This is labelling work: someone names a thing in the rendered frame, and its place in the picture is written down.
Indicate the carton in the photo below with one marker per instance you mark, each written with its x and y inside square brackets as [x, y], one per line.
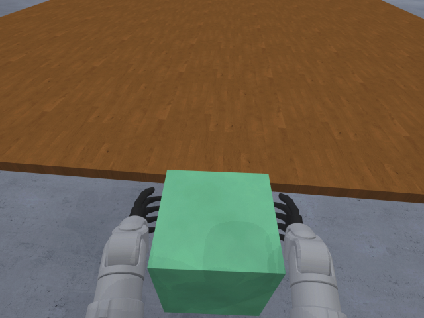
[216, 247]

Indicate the robot left hand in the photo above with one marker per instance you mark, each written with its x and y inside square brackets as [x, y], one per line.
[140, 206]

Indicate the right robot forearm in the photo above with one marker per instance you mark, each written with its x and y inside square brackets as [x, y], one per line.
[314, 291]

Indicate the robot right hand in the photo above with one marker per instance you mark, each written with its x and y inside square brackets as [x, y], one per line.
[291, 213]

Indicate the left robot forearm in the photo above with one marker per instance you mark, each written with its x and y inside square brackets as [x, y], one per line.
[121, 274]

